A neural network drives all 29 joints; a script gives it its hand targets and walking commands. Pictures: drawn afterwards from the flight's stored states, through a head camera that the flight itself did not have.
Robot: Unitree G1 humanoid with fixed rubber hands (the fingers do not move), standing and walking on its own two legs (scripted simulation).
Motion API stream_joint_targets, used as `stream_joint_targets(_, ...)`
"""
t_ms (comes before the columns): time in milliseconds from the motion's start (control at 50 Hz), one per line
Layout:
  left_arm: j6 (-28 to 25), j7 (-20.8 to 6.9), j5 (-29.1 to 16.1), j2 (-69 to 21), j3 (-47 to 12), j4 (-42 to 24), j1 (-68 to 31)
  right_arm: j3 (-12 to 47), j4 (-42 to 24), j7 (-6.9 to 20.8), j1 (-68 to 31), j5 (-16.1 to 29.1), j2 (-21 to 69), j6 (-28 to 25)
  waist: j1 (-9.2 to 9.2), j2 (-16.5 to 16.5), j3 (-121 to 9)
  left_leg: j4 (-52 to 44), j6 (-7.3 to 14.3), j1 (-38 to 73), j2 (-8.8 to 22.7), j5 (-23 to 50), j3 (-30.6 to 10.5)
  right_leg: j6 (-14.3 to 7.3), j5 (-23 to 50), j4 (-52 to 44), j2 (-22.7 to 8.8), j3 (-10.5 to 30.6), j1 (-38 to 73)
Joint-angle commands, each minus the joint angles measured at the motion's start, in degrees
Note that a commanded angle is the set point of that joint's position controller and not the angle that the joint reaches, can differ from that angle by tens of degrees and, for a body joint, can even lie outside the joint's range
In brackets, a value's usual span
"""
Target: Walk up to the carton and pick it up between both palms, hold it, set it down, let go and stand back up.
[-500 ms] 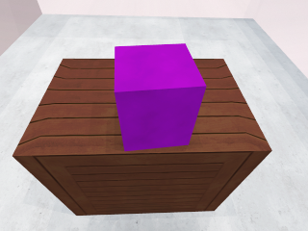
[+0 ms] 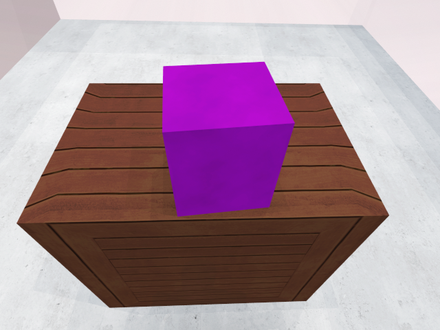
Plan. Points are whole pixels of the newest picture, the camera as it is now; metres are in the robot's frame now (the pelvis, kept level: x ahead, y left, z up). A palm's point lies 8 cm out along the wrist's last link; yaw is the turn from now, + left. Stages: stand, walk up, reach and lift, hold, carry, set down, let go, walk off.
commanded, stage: walk up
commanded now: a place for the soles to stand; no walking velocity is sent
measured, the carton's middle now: (219, 141) +0.49 +0.00 +0.07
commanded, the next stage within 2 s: none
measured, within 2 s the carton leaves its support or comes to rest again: neither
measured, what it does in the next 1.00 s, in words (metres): stands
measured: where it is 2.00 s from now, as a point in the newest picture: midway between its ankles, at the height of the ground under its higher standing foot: outside the picture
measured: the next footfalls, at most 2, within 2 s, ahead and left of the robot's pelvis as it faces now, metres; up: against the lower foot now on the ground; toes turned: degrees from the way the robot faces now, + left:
none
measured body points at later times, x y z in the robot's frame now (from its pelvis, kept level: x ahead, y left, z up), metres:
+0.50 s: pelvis +0.00 +0.00 +0.00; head +0.02 +0.00 +0.45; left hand +0.08 +0.30 -0.12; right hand +0.09 -0.30 -0.13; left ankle +0.00 +0.11 -0.72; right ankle +0.04 -0.10 -0.72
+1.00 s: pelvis +0.00 +0.00 +0.00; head +0.03 +0.00 +0.45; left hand +0.08 +0.30 -0.12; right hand +0.09 -0.30 -0.13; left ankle +0.00 +0.11 -0.72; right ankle +0.04 -0.10 -0.72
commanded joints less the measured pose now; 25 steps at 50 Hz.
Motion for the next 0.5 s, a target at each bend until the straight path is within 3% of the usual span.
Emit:
stream_joint_targets(0,-1.4,0.1,0.3,14.7,5.3,-2.7,-6.7,-3.5,-4.0,-0.3,-1.7,-1.2,-14.5,-1.3,1.28,2.6,-4.5,-14.1,3.0,-8.3,5.6,8.4,-11.1,-2.8,-0.7,-7.1,-8.5,9.3,7.2)
stream_joint_targets(60,-1.3,0.1,0.2,14.8,5.0,-2.2,-6.1,-3.6,-4.9,-0.3,-2.9,-1.3,-14.4,-1.2,1.97,3.3,-4.2,-14.2,3.2,-9.2,6.0,9.9,-11.6,-2.3,0.4,-6.4,-7.7,8.6,7.3)
stream_joint_targets(100,-1.3,0.1,0.4,15.1,5.0,-2.1,-5.9,-3.4,-4.8,-0.3,-2.3,-1.1,-14.5,-1.2,1.64,1.3,-4.8,-13.2,3.1,-9.1,5.2,8.1,-11.0,-2.9,-0.2,-8.0,-8.9,9.7,7.8)
stream_joint_targets(160,-1.4,0.1,0.4,15.7,5.4,-2.0,-6.4,-3.5,-4.2,-0.3,-1.5,-1.2,-13.8,-1.0,1.36,1.3,-4.9,-11.1,2.8,-8.4,4.1,7.3,-9.1,-4.0,-1.7,-9.2,-11.1,11.9,7.1)
stream_joint_targets(200,-1.3,0.1,0.4,15.5,5.2,-2.5,-7.0,-3.7,-4.1,-0.3,-0.5,-1.3,-14.2,-1.0,1.04,1.5,-3.9,-11.6,3.1,-8.1,4.2,7.3,-9.7,-4.1,-3.1,-8.6,-10.9,11.5,5.5)
stream_joint_targets(240,-1.2,0.0,0.3,14.5,5.0,-2.5,-7.3,-3.7,-4.4,-0.2,-1.3,-1.3,-14.1,-1.1,0.98,4.4,-5.0,-14.4,3.3,-7.7,5.3,6.8,-11.1,-2.7,-3.2,-6.7,-8.3,9.1,6.0)
stream_joint_targets(260,-1.1,0.0,0.2,14.5,5.1,-2.7,-7.6,-3.5,-4.4,-0.2,-1.7,-1.7,-14.4,-1.1,1.19,3.1,-4.2,-15.6,3.6,-9.1,6.4,6.9,-12.8,-2.0,-4.0,-5.6,-7.0,7.7,6.1)
stream_joint_targets(300,-1.2,0.0,0.3,14.0,4.7,-2.5,-6.2,-3.5,-5.0,-0.2,-3.3,-1.3,-15.0,-1.3,2.17,4.2,-3.6,-16.2,3.8,-9.9,7.6,8.8,-13.9,-1.3,-2.9,-5.5,-5.5,6.8,7.1)
stream_joint_targets(320,-1.3,0.1,0.1,13.7,4.8,-2.4,-6.0,-3.4,-4.6,-0.2,-3.3,-1.2,-14.3,-1.2,2.38,3.3,-3.8,-16.0,3.4,-10.6,7.1,8.6,-13.1,-1.7,-2.1,-6.4,-6.6,7.3,8.0)
stream_joint_targets(340,-1.5,0.1,0.3,14.4,5.0,-2.3,-5.5,-3.4,-4.8,-0.3,-3.2,-1.1,-14.4,-1.2,2.34,5.0,-4.7,-14.8,3.1,-10.3,6.3,9.0,-12.2,-2.4,-1.0,-7.1,-7.5,9.0,8.6)
stream_joint_targets(400,-1.7,0.2,0.6,15.5,5.2,-2.0,-5.6,-3.3,-4.7,-0.4,-1.4,-0.9,-13.7,-1.1,1.55,0.6,-6.2,-10.7,2.3,-9.1,3.9,8.5,-9.7,-4.2,3.3,-8.9,-11.0,11.9,9.7)
stream_joint_targets(420,-1.6,0.2,0.5,16.2,5.2,-2.1,-5.4,-3.5,-4.8,-0.5,-1.4,-1.0,-14.0,-1.0,1.43,1.4,-5.9,-9.4,2.2,-8.3,3.5,8.7,-8.5,-4.7,3.7,-9.0,-12.2,13.1,8.1)
stream_joint_targets(460,-1.5,0.1,0.5,16.5,5.1,-2.2,-6.3,-3.6,-4.2,-0.4,0.4,-0.9,-14.2,-1.0,0.27,0.1,-6.3,-8.8,2.1,-6.0,3.3,9.0,-7.6,-4.9,3.3,-8.4,-12.7,12.5,6.2)
stream_joint_targets(480,-1.4,0.2,0.4,16.1,5.2,-2.8,-7.0,-3.6,-4.0,-0.4,0.0,-1.2,-14.2,-1.1,0.37,1.8,-6.3,-10.2,2.5,-5.8,4.0,8.8,-8.4,-4.5,2.4,-7.5,-11.6,11.3,5.6)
